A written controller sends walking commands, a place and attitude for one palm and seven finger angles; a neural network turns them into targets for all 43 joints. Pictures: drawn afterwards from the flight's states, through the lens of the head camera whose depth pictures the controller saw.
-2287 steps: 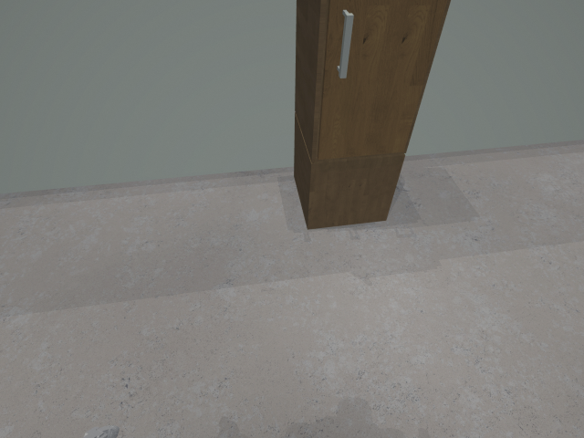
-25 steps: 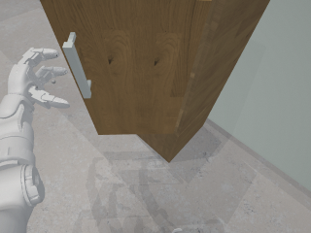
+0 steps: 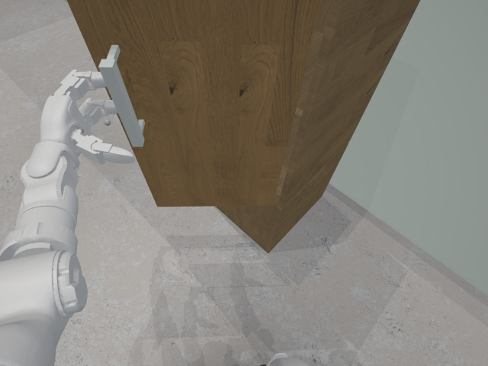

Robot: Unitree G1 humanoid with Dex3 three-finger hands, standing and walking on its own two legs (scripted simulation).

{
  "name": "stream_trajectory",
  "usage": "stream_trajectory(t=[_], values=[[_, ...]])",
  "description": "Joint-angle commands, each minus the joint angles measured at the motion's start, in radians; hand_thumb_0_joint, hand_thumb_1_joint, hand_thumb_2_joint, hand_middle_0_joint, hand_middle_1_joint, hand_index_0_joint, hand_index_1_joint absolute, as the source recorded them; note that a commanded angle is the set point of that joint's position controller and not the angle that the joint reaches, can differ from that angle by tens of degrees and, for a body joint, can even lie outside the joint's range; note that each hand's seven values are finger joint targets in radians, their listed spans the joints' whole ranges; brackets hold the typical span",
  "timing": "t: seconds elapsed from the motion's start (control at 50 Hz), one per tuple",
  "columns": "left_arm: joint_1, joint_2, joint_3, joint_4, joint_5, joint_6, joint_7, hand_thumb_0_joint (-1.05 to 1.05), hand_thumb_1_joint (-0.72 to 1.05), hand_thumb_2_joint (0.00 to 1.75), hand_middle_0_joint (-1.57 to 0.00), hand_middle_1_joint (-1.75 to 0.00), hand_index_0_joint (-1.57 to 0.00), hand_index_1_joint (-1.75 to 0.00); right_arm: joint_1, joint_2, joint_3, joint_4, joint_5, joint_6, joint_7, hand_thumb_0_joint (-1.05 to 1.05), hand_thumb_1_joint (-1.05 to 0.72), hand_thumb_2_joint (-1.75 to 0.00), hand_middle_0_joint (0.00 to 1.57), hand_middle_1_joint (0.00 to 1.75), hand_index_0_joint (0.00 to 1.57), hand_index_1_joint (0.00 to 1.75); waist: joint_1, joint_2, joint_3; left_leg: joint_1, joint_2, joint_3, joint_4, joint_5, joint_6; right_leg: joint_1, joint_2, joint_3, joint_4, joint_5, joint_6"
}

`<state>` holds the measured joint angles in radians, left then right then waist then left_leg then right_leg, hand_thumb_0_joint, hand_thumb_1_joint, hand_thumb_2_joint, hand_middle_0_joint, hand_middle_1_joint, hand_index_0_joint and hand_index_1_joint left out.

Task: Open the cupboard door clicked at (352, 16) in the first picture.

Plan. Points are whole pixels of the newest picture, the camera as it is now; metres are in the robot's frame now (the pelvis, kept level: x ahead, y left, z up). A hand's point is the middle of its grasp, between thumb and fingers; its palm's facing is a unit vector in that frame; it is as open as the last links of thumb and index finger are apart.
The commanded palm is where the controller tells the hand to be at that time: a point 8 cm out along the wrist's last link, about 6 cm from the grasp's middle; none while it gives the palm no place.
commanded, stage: slide the fingers in behind the handle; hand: left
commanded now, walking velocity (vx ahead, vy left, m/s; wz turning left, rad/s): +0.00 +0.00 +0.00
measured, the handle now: (127, 100) +0.53 +0.19 +0.11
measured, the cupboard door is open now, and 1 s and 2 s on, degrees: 45 45 48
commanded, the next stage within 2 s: close the thumb around the handle in 0.80 s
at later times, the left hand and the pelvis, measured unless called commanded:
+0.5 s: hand (122, 122) +0.47 +0.18 +0.12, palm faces -0.01 -1.00 +0.01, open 14.0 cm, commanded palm +0.45 +0.24 +0.11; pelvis +0.00 -0.01 +0.00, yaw -1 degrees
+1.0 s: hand (125, 119) +0.48 +0.18 +0.12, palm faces -0.03 -1.00 +0.02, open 13.8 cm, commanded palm +0.45 +0.23 +0.11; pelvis +0.00 +0.00 +0.00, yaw +0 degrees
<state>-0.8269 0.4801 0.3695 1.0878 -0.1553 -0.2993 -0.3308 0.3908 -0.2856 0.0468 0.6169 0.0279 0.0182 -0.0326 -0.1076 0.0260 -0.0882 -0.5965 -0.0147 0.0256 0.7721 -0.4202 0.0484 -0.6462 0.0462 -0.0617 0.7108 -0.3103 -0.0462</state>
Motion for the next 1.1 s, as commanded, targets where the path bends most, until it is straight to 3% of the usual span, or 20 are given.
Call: stream_trajectory(t=[0.0, 0.04, 0.1, 0.24, 0.26, 0.3, 0.36, 0.4, 0.44, 0.46, 0.52, 0.6, 0.64, 0.7, 0.76, 0.8, 0.86, 0.88, 0.94, 1.08], values=[[-0.449, 0.273, 0.039, -0.16, -0.02, -0.05, 0.006, 0.0, -0.5, 0.3, -0.3, -1.2, -0.3, -1.2, 0.105, -0.16, -0.058, -0.065, 0.005, -0.023, -0.016, 0.0, -0.9, -0.9, 0.2, 0.3, 0.2, 0.3, -0.02, 0.0, -0.344, 0.09, 0.017, -0.054, -0.088, 0.338, -0.007, 0.27, -0.015, 0.066, -0.05, 0.335, 0.018], [-0.452, 0.279, 0.038, -0.155, -0.01, -0.041, 0.013, 0.0, -0.5, 0.3, -0.3, -1.2, -0.3, -1.2, 0.104, -0.16, -0.057, -0.073, 0.006, -0.024, -0.018, 0.0, -0.9, -0.9, 0.2, 0.3, 0.2, 0.3, -0.018, 0.019, -0.33, 0.074, 0.013, -0.049, -0.092, 0.313, -0.003, 0.272, -0.02, 0.068, -0.05, 0.316, 0.017], [-0.483, 0.268, 0.022, -0.217, 0.0, -0.059, 0.022, 0.0, -0.5, 0.3, -0.3, -1.2, -0.3, -1.2, 0.109, -0.155, -0.058, -0.073, 0.002, -0.031, -0.015, 0.0, -0.9, -0.9, 0.2, 0.3, 0.2, 0.3, -0.012, 0.085, -0.391, 0.125, 0.014, -0.053, -0.087, 0.345, -0.01, 0.264, -0.018, 0.071, -0.045, 0.323, 0.014], [-0.483, 0.283, 0.054, -0.169, -0.014, -0.069, 0.037, 0.0, -0.5, 0.3, -0.3, -1.2, -0.3, -1.2, 0.125, -0.162, -0.061, -0.063, 0.002, -0.04, -0.017, 0.0, -0.9, -0.9, 0.2, 0.3, 0.2, 0.3, -0.022, -0.005, -0.38, 0.073, 0.012, -0.046, -0.088, 0.303, 0.0, 0.3, -0.017, 0.078, -0.048, 0.319, 0.019], [-0.49, 0.282, 0.046, -0.187, -0.005, -0.069, 0.037, 0.0, -0.5, 0.3, -0.3, -1.2, -0.3, -1.2, 0.122, -0.158, -0.061, -0.064, 0.001, -0.041, -0.015, 0.0, -0.9, -0.9, 0.2, 0.3, 0.2, 0.3, -0.014, 0.051, -0.406, 0.082, 0.009, -0.041, -0.088, 0.316, -0.003, 0.307, -0.019, 0.086, -0.045, 0.334, 0.019], [-0.467, 0.26, 0.032, -0.195, 0.001, -0.07, 0.039, 0.0, -0.5, 0.3, -0.3, -1.2, -0.3, -1.2, 0.118, -0.151, -0.06, -0.067, 0.002, -0.042, -0.012, 0.0, -0.9, -0.9, 0.2, 0.3, 0.2, 0.3, -0.009, 0.071, -0.404, 0.098, 0.01, -0.038, -0.087, 0.334, -0.005, 0.298, -0.019, 0.082, -0.045, 0.347, 0.017], [-0.423, 0.265, 0.05, -0.228, -0.007, -0.077, 0.042, 0.0, -0.5, 0.3, -0.3, -1.2, -0.3, -1.2, 0.12, -0.151, -0.065, -0.074, 0.0, -0.042, -0.007, 0.0, -0.9, -0.9, 0.2, 0.3, 0.2, 0.3, 0.005, 0.043, -0.429, 0.103, 0.012, -0.035, -0.081, 0.378, -0.004, 0.333, -0.016, 0.082, -0.037, 0.399, 0.017], [-0.421, 0.22, 0.021, -0.213, -0.014, -0.066, 0.041, 0.0, -0.5, 0.3, -0.3, -1.2, -0.3, -1.2, 0.113, -0.149, -0.064, -0.074, 0.004, -0.042, -0.004, 0.0, -0.9, -0.9, 0.2, 0.3, 0.2, 0.3, -0.005, 0.048, -0.386, 0.104, 0.013, -0.033, -0.086, 0.352, -0.005, 0.299, -0.015, 0.078, -0.047, 0.373, 0.017], [-0.415, 0.243, 0.04, -0.199, -0.019, -0.059, 0.041, 0.0, -0.5, 0.3, -0.3, -1.2, -0.3, -1.2, 0.117, -0.154, -0.065, -0.074, 0.005, -0.039, -0.008, 0.0, -0.9, -0.9, 0.2, 0.3, 0.2, 0.3, -0.006, 0.001, -0.368, 0.078, 0.012, -0.031, -0.088, 0.343, 0.0, 0.32, -0.016, 0.079, -0.049, 0.374, 0.018], [-0.405, 0.273, 0.063, -0.19, -0.016, -0.053, 0.044, 0.0, -0.5, 0.3, -0.3, -1.2, -0.3, -1.2, 0.114, -0.157, -0.065, -0.075, 0.006, -0.038, -0.009, 0.0, -0.9, -0.9, 0.2, 0.3, 0.2, 0.3, 0.001, 0.007, -0.365, 0.068, 0.012, -0.029, -0.091, 0.329, -0.001, 0.32, -0.018, 0.083, -0.051, 0.367, 0.019], [-0.456, 0.241, 0.025, -0.199, -0.005, -0.051, 0.047, 0.0, -0.5, 0.3, -0.3, -1.2, -0.3, -1.2, 0.111, -0.15, -0.062, -0.075, 0.006, -0.042, -0.011, 0.0, -0.9, -0.9, 0.2, 0.3, 0.2, 0.3, -0.015, 0.013, -0.345, 0.064, 0.01, -0.031, -0.096, 0.302, -0.001, 0.304, -0.02, 0.084, -0.055, 0.339, 0.021], [-0.475, 0.23, 0.011, -0.242, -0.003, -0.082, 0.046, 0.0, -0.5, 0.3, -0.3, -1.2, -0.3, -1.2, 0.112, -0.147, -0.063, -0.069, 0.003, -0.046, -0.011, 0.0, -0.9, -0.9, 0.2, 0.3, 0.2, 0.3, -0.017, 0.057, -0.403, 0.135, 0.014, -0.04, -0.079, 0.37, -0.006, 0.283, -0.015, 0.08, -0.042, 0.372, 0.017], [-0.478, 0.238, 0.025, -0.207, -0.017, -0.08, 0.042, 0.0, -0.5, 0.3, -0.3, -1.2, -0.3, -1.2, 0.116, -0.152, -0.063, -0.062, 0.003, -0.047, -0.013, 0.0, -0.9, -0.9, 0.2, 0.3, 0.2, 0.3, -0.024, 0.01, -0.38, 0.113, 0.015, -0.042, -0.079, 0.35, -0.004, 0.285, -0.014, 0.077, -0.044, 0.359, 0.017], [-0.501, 0.224, 0.005, -0.158, -0.012, -0.059, 0.032, 0.0, -0.5, 0.3, -0.3, -1.2, -0.3, -1.2, 0.112, -0.154, -0.061, -0.052, 0.005, -0.05, -0.016, 0.0, -0.9, -0.9, 0.2, 0.3, 0.2, 0.3, -0.035, 0.038, -0.351, 0.094, 0.014, -0.043, -0.083, 0.313, -0.006, 0.256, -0.018, 0.078, -0.048, 0.327, 0.019], [-0.479, 0.259, 0.031, -0.177, -0.004, -0.059, 0.035, 0.0, -0.5, 0.3, -0.3, -1.2, -0.3, -1.2, 0.12, -0.157, -0.061, -0.058, 0.001, -0.048, -0.016, 0.0, -0.9, -0.9, 0.2, 0.3, 0.2, 0.3, -0.014, 0.05, -0.4, 0.122, 0.015, -0.053, -0.076, 0.377, -0.011, 0.263, -0.016, 0.071, -0.033, 0.359, 0.015], [-0.514, 0.182, -0.024, -0.226, -0.007, -0.071, 0.037, 0.0, -0.5, 0.3, -0.3, -1.2, -0.3, -1.2, 0.122, -0.147, -0.065, -0.058, -0.001, -0.051, -0.01, 0.0, -0.9, -0.9, 0.2, 0.3, 0.2, 0.3, -0.024, 0.084, -0.434, 0.194, 0.02, -0.066, -0.07, 0.445, -0.021, 0.229, -0.012, 0.058, -0.026, 0.373, 0.014], [-0.492, 0.193, -0.002, -0.237, -0.018, -0.079, 0.05, 0.0, -0.5, 0.3, -0.3, -1.2, -0.3, -1.2, 0.128, -0.155, -0.069, -0.053, -0.005, -0.05, -0.004, 0.0, -0.9, -0.9, 0.2, 0.3, 0.2, 0.3, -0.016, 0.077, -0.457, 0.237, 0.029, -0.079, -0.061, 0.515, -0.033, 0.208, -0.005, 0.051, -0.021, 0.379, 0.014], [-0.484, 0.16, -0.025, -0.226, -0.02, -0.074, 0.052, 0.0, -0.5, 0.3, -0.3, -1.2, -0.3, -1.2, 0.124, -0.15, -0.069, -0.053, -0.002, -0.048, -0.002, 0.0, -0.9, -0.9, 0.2, 0.3, 0.2, 0.3, -0.02, 0.07, -0.427, 0.229, 0.029, -0.078, -0.065, 0.512, -0.036, 0.201, -0.005, 0.047, -0.025, 0.372, 0.015], [-0.44, 0.174, 0.001, -0.204, -0.021, -0.061, 0.069, 0.0, -0.33, 0.37, -0.31, -1.22, -0.31, -1.22, 0.128, -0.156, -0.071, -0.054, -0.003, -0.043, 0.002, 0.0, -0.9, -0.9, 0.2, 0.3, 0.2, 0.3, -0.008, 0.017, -0.397, 0.189, 0.026, -0.072, -0.072, 0.503, -0.028, 0.227, -0.006, 0.044, -0.028, 0.381, 0.013], [-0.428, 0.187, 0.014, -0.251, 0.013, -0.074, 0.103, 0.0, 0.06, 0.54, -0.34, -1.26, -0.34, -1.26, 0.125, -0.145, -0.071, -0.067, -0.008, -0.037, 0.01, 0.0, -0.9, -0.9, 0.2, 0.3, 0.2, 0.3, 0.008, 0.046, -0.412, 0.191, 0.024, -0.063, -0.077, 0.504, -0.03, 0.249, -0.007, 0.052, -0.024, 0.393, 0.012]])
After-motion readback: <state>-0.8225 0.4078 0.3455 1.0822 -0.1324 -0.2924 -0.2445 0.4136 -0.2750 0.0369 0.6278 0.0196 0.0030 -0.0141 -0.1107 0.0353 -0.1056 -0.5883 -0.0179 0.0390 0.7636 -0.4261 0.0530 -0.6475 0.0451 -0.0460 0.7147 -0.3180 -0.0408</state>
